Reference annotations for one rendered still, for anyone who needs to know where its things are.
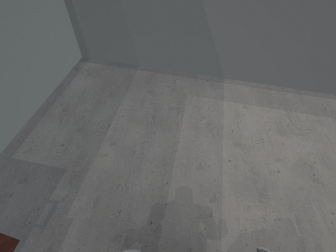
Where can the cabinet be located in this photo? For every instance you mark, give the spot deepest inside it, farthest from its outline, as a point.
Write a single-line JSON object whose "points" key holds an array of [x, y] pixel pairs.
{"points": [[7, 243]]}

